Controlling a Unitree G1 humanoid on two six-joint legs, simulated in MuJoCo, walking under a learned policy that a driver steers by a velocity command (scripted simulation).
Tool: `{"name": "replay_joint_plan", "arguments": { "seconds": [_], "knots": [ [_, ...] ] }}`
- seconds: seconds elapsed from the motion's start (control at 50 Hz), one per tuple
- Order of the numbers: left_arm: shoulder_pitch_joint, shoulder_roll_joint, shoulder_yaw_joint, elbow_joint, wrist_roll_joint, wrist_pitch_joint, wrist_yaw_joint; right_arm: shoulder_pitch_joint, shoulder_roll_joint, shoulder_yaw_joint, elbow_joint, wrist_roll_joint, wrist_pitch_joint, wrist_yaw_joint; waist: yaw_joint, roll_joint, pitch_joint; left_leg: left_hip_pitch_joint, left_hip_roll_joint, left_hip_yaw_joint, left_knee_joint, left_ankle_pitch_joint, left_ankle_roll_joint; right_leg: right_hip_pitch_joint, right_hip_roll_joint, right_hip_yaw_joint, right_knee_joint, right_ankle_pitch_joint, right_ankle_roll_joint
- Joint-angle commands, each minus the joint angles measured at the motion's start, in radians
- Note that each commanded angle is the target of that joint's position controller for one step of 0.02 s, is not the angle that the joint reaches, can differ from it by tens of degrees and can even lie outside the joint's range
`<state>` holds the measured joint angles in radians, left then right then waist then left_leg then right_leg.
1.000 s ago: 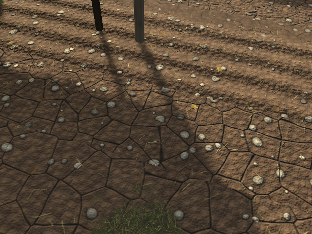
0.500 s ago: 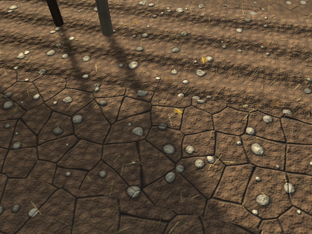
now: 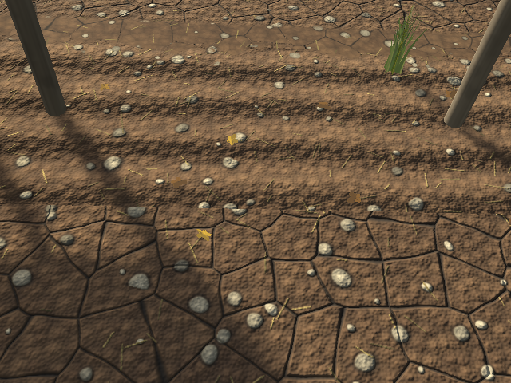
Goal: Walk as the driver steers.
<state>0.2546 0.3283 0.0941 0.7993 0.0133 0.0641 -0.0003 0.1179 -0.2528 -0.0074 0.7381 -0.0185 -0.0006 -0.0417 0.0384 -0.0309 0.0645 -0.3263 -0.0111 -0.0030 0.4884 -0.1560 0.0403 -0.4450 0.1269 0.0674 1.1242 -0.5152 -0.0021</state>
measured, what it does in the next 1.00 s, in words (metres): steps on the spot: right foot, then left foot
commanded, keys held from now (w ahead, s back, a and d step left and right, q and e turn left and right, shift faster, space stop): e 0.26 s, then no key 0.44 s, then w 0.30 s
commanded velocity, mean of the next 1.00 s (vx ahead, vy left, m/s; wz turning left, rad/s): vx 0.07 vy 0.00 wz -0.29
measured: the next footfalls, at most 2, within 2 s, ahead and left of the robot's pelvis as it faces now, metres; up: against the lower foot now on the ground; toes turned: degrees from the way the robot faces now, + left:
right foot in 0.30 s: -0.01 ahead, -0.12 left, +0.00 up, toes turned -10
left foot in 0.72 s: +0.01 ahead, +0.07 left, +0.00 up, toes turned -16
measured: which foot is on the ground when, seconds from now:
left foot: down 0.00-0.28, up 0.30-0.70, down 0.72-1.00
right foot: up 0.00-0.28, down 0.30-0.76, up 0.78-1.00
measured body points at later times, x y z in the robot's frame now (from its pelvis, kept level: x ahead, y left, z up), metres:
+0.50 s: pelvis -0.03 -0.04 +0.01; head -0.03 -0.08 +0.46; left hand +0.14 +0.18 -0.09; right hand -0.02 -0.33 -0.13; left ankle +0.01 +0.09 -0.67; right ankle -0.05 -0.11 -0.74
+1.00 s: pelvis -0.01 -0.07 +0.00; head -0.01 -0.08 +0.45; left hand +0.15 +0.17 -0.12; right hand -0.08 -0.33 -0.15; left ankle -0.03 +0.08 -0.74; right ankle -0.01 -0.16 -0.73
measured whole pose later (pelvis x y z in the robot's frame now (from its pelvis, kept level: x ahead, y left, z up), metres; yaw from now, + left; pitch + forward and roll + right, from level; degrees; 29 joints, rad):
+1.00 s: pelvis -0.01 -0.07 +0.00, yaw -14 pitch -1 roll +0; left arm 0.25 0.28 0.03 0.88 0.03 -0.01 -0.04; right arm 0.36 -0.26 -0.07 0.97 -0.02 0.00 0.01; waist -0.02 0.02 0.00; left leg -0.10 0.02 -0.04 0.44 -0.34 0.01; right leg -0.26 0.03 -0.04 0.54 -0.33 -0.08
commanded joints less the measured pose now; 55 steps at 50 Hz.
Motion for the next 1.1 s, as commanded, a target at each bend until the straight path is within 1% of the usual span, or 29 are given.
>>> {"name": "replay_joint_plan", "arguments": {
  "seconds": [0.02,0.14,0.22,0.26,0.28,0.3,0.32,0.34,0.38,0.4,0.44,0.5,0.58,0.68,0.7,0.72,0.74,0.76,0.78,0.82,0.84,0.94,0.98,1.0,1.02,1.04,1.06,1.08,1.1],
  "knots": [
    [0.084,0.057,0.007,-0.049,-0.011,0.024,-0.019,0.017,-0.115,-0.037,-0.049,-0.014,0.000,0.005,0.008,0.169,-0.121,0.126,0.226,-0.166,-0.167,0.384,0.173,-0.053,-0.041,-0.019,0.075,0.074,0.037],
    [-0.014,0.044,-0.020,-0.097,0.000,0.040,-0.032,0.060,-0.160,-0.064,-0.030,-0.010,0.002,0.018,-0.029,0.185,-0.130,0.088,0.262,-0.107,-0.213,0.048,0.167,0.041,-0.093,-0.068,-0.183,0.090,0.026],
    [-0.038,0.060,-0.027,-0.125,-0.010,0.035,-0.040,0.077,-0.203,-0.084,-0.028,-0.014,0.014,0.031,-0.043,0.222,-0.129,0.062,0.291,-0.085,-0.186,-0.047,0.140,0.160,-0.094,-0.119,-0.375,0.062,-0.019],
    [0.028,0.052,-0.029,-0.107,-0.009,0.025,-0.042,0.072,-0.217,-0.092,-0.029,0.000,0.026,0.033,-0.004,0.185,-0.132,0.012,0.286,-0.038,-0.105,-0.023,0.081,0.293,-0.076,-0.148,-0.588,0.168,-0.056],
    [0.045,0.058,-0.030,-0.097,0.001,0.016,-0.034,0.116,-0.202,-0.094,-0.011,0.002,0.032,0.038,-0.007,0.104,-0.108,-0.066,0.250,0.012,-0.003,-0.081,0.020,0.362,-0.084,-0.072,-0.724,0.212,-0.067],
    [0.043,0.132,-0.018,-0.111,0.012,0.006,-0.023,0.164,-0.123,-0.079,-0.022,-0.003,0.038,0.048,-0.031,-0.163,-0.075,-0.238,0.131,0.130,0.258,-0.324,-0.064,0.408,-0.323,0.272,-0.887,0.162,-0.108],
    [0.050,0.265,0.013,-0.132,0.014,0.002,-0.022,0.062,-0.098,-0.066,-0.091,-0.004,0.049,0.032,0.010,-0.246,-0.007,-0.356,0.007,0.080,0.365,-0.454,-0.084,0.250,-0.526,0.491,-0.913,0.411,-0.231],
    [0.054,0.201,0.002,-0.115,0.023,-0.005,-0.012,0.015,-0.123,-0.069,-0.086,0.001,0.056,0.026,0.014,-0.127,0.006,-0.301,0.056,-0.014,0.466,-0.387,-0.072,0.215,-0.468,0.405,-0.892,0.442,-0.244],
    [-0.071,0.105,-0.030,-0.120,0.015,-0.013,-0.003,0.093,-0.134,-0.078,-0.030,0.021,0.054,0.040,-0.071,-0.092,-0.004,-0.229,0.054,-0.029,0.504,-0.227,-0.056,0.205,-0.331,0.236,-0.882,0.465,-0.189],
    [-0.090,0.090,-0.035,-0.124,0.007,-0.021,0.003,0.126,-0.147,-0.084,-0.007,0.009,0.054,0.045,-0.077,-0.116,-0.027,-0.215,0.046,-0.013,0.536,-0.188,-0.054,0.239,-0.301,0.192,-0.867,0.562,-0.179],
    [-0.077,0.048,-0.050,-0.117,-0.001,-0.034,0.003,0.149,-0.141,-0.083,0.018,0.002,0.058,0.051,-0.075,-0.074,-0.080,-0.176,0.040,-0.014,0.553,-0.169,-0.061,0.293,-0.286,0.149,-0.846,0.686,-0.176],
    [-0.024,0.040,-0.056,-0.082,-0.005,-0.044,0.004,0.118,-0.110,-0.072,0.023,0.009,0.066,0.055,-0.048,-0.063,-0.072,-0.177,0.043,-0.025,0.453,-0.162,-0.069,0.367,-0.294,0.152,-0.836,0.703,-0.179],
    [0.015,0.042,-0.062,-0.043,0.006,-0.046,0.008,0.085,-0.096,-0.062,0.035,0.010,0.067,0.046,-0.015,-0.091,-0.057,-0.095,0.031,-0.022,0.279,-0.221,-0.060,0.371,-0.302,0.178,-0.814,0.677,-0.191],
    [-0.019,0.037,-0.070,-0.014,0.008,-0.049,0.017,0.123,-0.084,-0.052,0.081,0.021,0.053,0.025,-0.043,-0.064,-0.075,0.094,0.006,-0.015,0.029,-0.199,-0.025,0.306,-0.297,0.229,-0.784,0.636,-0.188],
    [-0.034,0.034,-0.072,-0.007,0.004,-0.049,0.020,0.153,-0.075,-0.047,0.101,0.017,0.045,0.022,-0.068,-0.042,-0.078,0.180,0.020,-0.025,-0.099,-0.074,-0.017,0.270,-0.284,0.223,-0.773,0.612,-0.163],
    [-0.006,0.013,-0.079,0.008,-0.001,-0.053,0.019,0.193,-0.078,-0.043,0.125,0.002,0.032,0.020,-0.071,-0.015,-0.121,0.302,0.061,-0.069,-0.164,-0.027,-0.010,0.215,-0.260,0.221,-0.783,0.422,-0.126],
    [0.025,0.005,-0.077,0.013,-0.002,-0.053,0.013,0.218,-0.128,-0.050,0.134,-0.019,0.020,0.019,-0.054,0.052,-0.120,0.355,0.141,-0.166,-0.154,-0.143,0.019,0.135,-0.197,0.182,-0.734,0.208,-0.107],
    [0.004,0.009,-0.073,0.011,-0.002,-0.049,0.005,0.174,-0.188,-0.071,0.145,-0.006,0.021,0.030,-0.036,0.198,-0.031,0.256,0.166,-0.237,-0.165,-0.339,0.074,0.061,-0.071,0.050,-0.683,0.083,-0.113],
    [-0.051,0.037,-0.064,0.004,0.017,-0.048,-0.002,0.206,-0.175,-0.074,0.152,-0.003,0.020,0.039,-0.085,0.220,0.006,0.233,0.220,-0.336,-0.247,-0.522,0.122,0.011,-0.045,-0.010,-0.556,0.067,-0.107],
    [-0.102,0.035,-0.057,-0.013,0.024,-0.054,-0.016,0.221,-0.166,-0.077,0.166,-0.008,0.016,0.041,-0.098,0.227,0.098,0.165,0.307,-0.436,-0.348,-0.618,0.180,-0.061,-0.074,-0.079,-0.420,0.091,-0.089],
    [-0.112,0.036,-0.053,-0.018,0.026,-0.060,-0.024,0.223,-0.163,-0.077,0.167,-0.008,0.010,0.040,-0.092,0.210,0.107,0.150,0.319,-0.446,-0.365,-0.596,0.191,-0.076,-0.098,-0.070,-0.376,0.089,-0.087],
    [-0.064,-0.001,-0.055,0.014,0.017,-0.083,-0.043,0.162,-0.165,-0.090,0.167,0.004,-0.014,0.049,-0.048,0.182,0.053,0.081,0.216,-0.248,-0.324,-0.372,0.144,0.124,-0.089,-0.127,-0.506,0.159,-0.077],
    [0.052,-0.009,-0.048,0.066,0.017,-0.086,-0.036,0.148,-0.156,-0.092,0.175,0.008,-0.011,0.047,0.008,0.151,0.042,-0.069,0.168,-0.175,-0.229,-0.378,0.123,0.366,-0.047,-0.173,-0.631,0.237,-0.074],
    [0.146,0.013,-0.039,0.101,0.018,-0.091,-0.027,0.148,-0.141,-0.089,0.176,0.001,-0.013,0.045,0.044,0.106,0.024,-0.161,0.139,-0.148,-0.136,-0.397,0.109,0.502,-0.053,-0.138,-0.661,0.204,-0.075],
    [0.269,0.077,-0.021,0.131,0.026,-0.101,-0.014,0.119,-0.085,-0.073,0.155,-0.006,-0.019,0.049,0.100,-0.065,-0.001,-0.279,0.062,-0.054,0.126,-0.390,0.077,0.612,-0.228,0.111,-0.799,0.009,-0.101],
    [0.369,0.193,0.003,0.145,0.024,-0.106,-0.007,0.101,-0.016,-0.055,0.110,0.009,-0.030,0.055,0.118,-0.285,-0.051,-0.438,-0.066,0.033,0.442,-0.435,0.055,0.646,-0.489,0.608,-1.009,-0.333,-0.201],
    [0.316,0.148,-0.009,0.150,0.026,-0.101,0.002,0.065,-0.099,-0.073,0.107,-0.002,-0.028,0.053,0.078,-0.139,0.025,-0.477,-0.022,-0.076,0.577,-0.397,0.083,0.530,-0.523,0.659,-1.028,-0.375,-0.250],
    [0.220,0.112,-0.019,0.124,0.027,-0.104,0.003,0.057,-0.100,-0.073,0.114,0.001,-0.032,0.058,0.026,-0.065,0.089,-0.485,0.025,-0.100,0.604,-0.287,0.096,0.471,-0.476,0.548,-1.002,-0.279,-0.232],
    [0.164,0.079,-0.027,0.112,0.021,-0.113,0.003,0.081,-0.094,-0.070,0.135,0.002,-0.039,0.067,-0.007,-0.034,0.080,-0.435,0.057,-0.087,0.581,-0.195,0.087,0.436,-0.418,0.432,-1.003,-0.129,-0.201]
  ]
}}
Velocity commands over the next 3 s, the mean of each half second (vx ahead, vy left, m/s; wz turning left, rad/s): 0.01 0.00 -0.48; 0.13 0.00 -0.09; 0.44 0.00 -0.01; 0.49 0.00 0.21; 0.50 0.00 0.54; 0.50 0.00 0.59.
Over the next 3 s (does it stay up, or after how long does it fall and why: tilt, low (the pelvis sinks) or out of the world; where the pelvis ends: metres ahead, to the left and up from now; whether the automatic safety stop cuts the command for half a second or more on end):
stays up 0.97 -0.23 -0.16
